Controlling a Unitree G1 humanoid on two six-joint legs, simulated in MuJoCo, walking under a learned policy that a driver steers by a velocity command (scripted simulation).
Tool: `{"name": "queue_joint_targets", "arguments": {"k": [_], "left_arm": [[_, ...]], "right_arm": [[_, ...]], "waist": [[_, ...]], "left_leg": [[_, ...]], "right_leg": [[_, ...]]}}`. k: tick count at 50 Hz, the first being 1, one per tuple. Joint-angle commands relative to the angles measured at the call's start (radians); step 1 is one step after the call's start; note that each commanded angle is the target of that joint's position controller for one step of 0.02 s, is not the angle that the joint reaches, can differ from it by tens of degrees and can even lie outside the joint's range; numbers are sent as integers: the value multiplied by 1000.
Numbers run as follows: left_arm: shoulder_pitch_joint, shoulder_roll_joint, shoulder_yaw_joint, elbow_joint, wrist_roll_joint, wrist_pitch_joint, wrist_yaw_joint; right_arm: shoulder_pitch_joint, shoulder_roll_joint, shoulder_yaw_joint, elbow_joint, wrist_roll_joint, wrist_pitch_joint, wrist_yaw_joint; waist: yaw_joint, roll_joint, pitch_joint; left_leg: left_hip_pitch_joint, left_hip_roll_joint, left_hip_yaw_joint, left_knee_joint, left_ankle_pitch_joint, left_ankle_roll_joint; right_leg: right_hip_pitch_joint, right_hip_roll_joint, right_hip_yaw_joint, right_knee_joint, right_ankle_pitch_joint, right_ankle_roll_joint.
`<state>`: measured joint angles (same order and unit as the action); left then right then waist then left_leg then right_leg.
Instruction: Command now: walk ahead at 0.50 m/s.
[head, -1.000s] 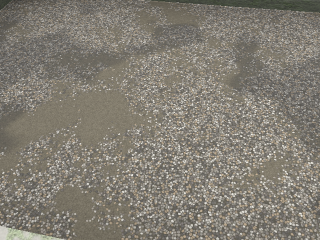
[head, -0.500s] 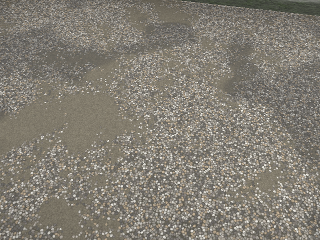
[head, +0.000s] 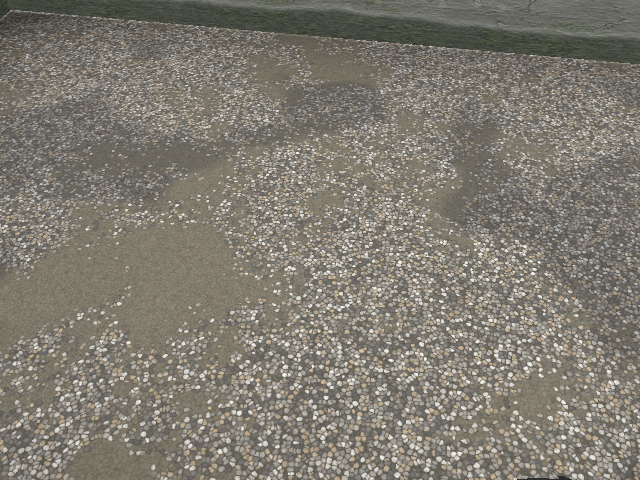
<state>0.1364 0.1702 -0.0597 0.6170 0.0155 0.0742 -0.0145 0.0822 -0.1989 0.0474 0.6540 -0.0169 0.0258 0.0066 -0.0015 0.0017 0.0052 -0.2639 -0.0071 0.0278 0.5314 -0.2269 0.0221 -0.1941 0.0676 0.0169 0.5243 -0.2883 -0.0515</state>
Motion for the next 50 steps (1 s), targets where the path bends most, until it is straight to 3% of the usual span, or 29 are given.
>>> {"name": "queue_joint_targets", "arguments": {"k": [1,4,5,8,10,11,12,14,19,26,27,28,29,32,42,43,44,46,47,48,49,50], "left_arm": [[-91,84,20,-110,3,-23,-8],[-76,84,18,-112,1,-34,-8],[-56,97,25,-98,-4,-35,3],[-52,94,26,-98,-2,-32,13],[-52,89,25,-98,1,-25,13],[-93,106,28,-120,-1,-14,12],[-82,114,35,-115,2,-11,14],[-76,108,36,-113,5,-9,20],[-103,92,37,-111,9,0,25],[-150,75,36,-121,9,4,16],[-108,63,36,-100,8,-5,17],[-129,49,28,-106,7,-7,13],[-140,49,26,-107,8,-8,11],[-143,50,23,-105,8,-14,9],[-116,53,20,-97,8,-26,14],[-158,67,21,-122,4,-18,13],[-141,79,28,-115,8,-17,15],[-131,73,29,-115,11,-16,18],[-81,59,28,-90,10,-24,23],[-103,49,23,-96,10,-24,22],[-160,59,22,-123,9,-12,18],[-146,69,28,-117,12,-8,17]], "right_arm": [[-69,-69,-17,-87,-1,-8,1],[-76,-71,-19,-102,-3,1,-1],[-65,-64,-23,-105,-6,12,-9],[-56,-64,-25,-111,-2,20,-18],[-54,-49,-20,-113,-9,23,-18],[-91,-51,-23,-127,-18,22,-5],[-60,-49,-24,-120,-25,19,-3],[-45,-49,-26,-112,-22,14,-5],[-59,-38,-26,-113,-15,18,-5],[-80,-25,-19,-126,-12,19,5],[-38,-28,-17,-117,1,21,-8],[-79,-31,-16,-126,7,25,-12],[-91,-32,-15,-136,8,29,-12],[-83,-30,-11,-149,5,30,-10],[-59,-21,-10,-161,-4,22,-13],[-97,-18,-9,-177,-12,19,1],[-65,-14,-10,-168,-23,15,6],[-52,-14,-12,-158,-24,10,6],[-8,-14,-11,-142,-7,10,-10],[-48,-19,-11,-150,1,16,-14],[-107,-16,-9,-173,-7,18,0],[-77,-10,-9,-167,-16,16,5]], "waist": [[-12,3,-38],[-4,12,-37],[-9,4,-46],[-8,2,-48],[-6,5,-55],[-19,9,-15],[-24,-2,-72],[-22,-5,-121],[-21,-1,-152],[-22,6,-127],[-6,4,-176],[4,30,-95],[1,32,-62],[-5,20,-34],[-16,3,-46],[-32,6,-10],[-38,-10,-69],[-35,-5,-112],[-18,-11,-190],[-10,6,-108],[-24,16,-31],[-31,8,-84]], "left_leg": [[47,38,-62,-38,-41,3],[37,42,-76,-21,-16,9],[24,42,-67,-8,8,23],[8,38,-63,9,44,27],[14,38,-61,17,90,31],[-10,44,-36,67,261,28],[9,43,-33,78,303,27],[28,44,-29,87,349,27],[51,52,-25,91,396,35],[16,65,-38,64,310,37],[31,70,-80,7,120,43],[-9,75,-93,-20,71,44],[-29,78,-102,-34,34,45],[-52,71,-101,-47,-36,40],[-6,52,-76,-21,-9,36],[-20,52,-44,33,179,34],[12,50,-38,51,214,35],[29,51,-33,60,249,35],[62,53,-63,17,82,39],[26,56,-73,-2,63,41],[-9,59,-44,43,234,40],[13,59,-40,54,256,41]], "right_leg": [[-62,-96,136,-120,-23,-13],[-46,-81,110,-75,39,-3],[-11,-81,110,-49,96,-10],[18,-82,100,-9,180,-14],[26,-78,95,8,212,-10],[2,-100,112,36,421,-9],[34,-102,111,59,482,-10],[60,-97,97,79,514,-5],[55,-82,75,94,452,10],[13,-75,76,79,269,22],[46,-55,61,61,49,24],[8,-48,58,47,-1,26],[-8,-48,62,41,-19,27],[-21,-53,74,30,-20,24],[-26,-64,93,12,19,14],[-56,-86,109,29,220,16],[-32,-92,114,40,263,13],[-10,-90,105,53,285,15],[42,-67,82,41,76,17],[7,-58,76,33,41,19],[-44,-75,91,47,215,22],[-22,-78,94,61,239,20]]}}
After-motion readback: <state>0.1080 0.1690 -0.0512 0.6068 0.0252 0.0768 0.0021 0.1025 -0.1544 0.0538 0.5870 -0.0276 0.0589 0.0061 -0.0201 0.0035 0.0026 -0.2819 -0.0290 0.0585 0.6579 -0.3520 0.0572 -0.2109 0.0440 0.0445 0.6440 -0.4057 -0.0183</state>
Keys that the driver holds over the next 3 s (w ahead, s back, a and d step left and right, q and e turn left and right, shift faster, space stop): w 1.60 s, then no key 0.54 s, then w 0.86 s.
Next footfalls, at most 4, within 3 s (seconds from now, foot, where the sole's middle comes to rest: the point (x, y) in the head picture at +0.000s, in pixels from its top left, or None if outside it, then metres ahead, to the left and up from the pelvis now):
none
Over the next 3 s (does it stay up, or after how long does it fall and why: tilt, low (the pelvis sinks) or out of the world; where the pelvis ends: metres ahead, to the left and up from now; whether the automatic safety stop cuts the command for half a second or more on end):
stays up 0.04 0.04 -0.01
